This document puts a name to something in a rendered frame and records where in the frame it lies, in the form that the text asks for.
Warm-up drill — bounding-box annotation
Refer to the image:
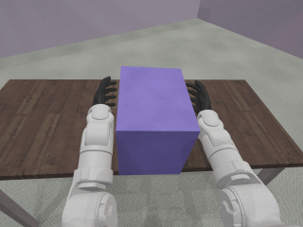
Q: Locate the carton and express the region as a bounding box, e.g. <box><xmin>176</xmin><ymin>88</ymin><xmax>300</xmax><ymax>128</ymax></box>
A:
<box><xmin>116</xmin><ymin>66</ymin><xmax>201</xmax><ymax>176</ymax></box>

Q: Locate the right robot hand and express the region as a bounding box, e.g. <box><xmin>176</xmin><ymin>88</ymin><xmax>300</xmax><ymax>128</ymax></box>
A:
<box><xmin>186</xmin><ymin>79</ymin><xmax>212</xmax><ymax>116</ymax></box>

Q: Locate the robot right upper arm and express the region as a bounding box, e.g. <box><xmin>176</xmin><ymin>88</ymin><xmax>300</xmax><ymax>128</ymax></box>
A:
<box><xmin>219</xmin><ymin>183</ymin><xmax>303</xmax><ymax>227</ymax></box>

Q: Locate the left robot forearm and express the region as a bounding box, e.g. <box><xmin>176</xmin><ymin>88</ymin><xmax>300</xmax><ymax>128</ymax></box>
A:
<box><xmin>62</xmin><ymin>104</ymin><xmax>114</xmax><ymax>218</ymax></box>

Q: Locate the right robot forearm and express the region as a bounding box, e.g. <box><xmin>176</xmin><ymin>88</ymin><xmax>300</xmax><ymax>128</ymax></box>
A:
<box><xmin>197</xmin><ymin>110</ymin><xmax>280</xmax><ymax>217</ymax></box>

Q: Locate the table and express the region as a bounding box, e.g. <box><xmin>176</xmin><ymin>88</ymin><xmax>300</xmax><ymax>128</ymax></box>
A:
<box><xmin>0</xmin><ymin>79</ymin><xmax>303</xmax><ymax>227</ymax></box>

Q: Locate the left robot hand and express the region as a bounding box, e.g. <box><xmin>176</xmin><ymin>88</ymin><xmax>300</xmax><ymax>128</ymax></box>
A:
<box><xmin>92</xmin><ymin>76</ymin><xmax>117</xmax><ymax>107</ymax></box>

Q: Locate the robot left upper arm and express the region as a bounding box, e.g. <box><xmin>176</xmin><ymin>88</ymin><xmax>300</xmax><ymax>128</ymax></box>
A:
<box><xmin>62</xmin><ymin>191</ymin><xmax>118</xmax><ymax>227</ymax></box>

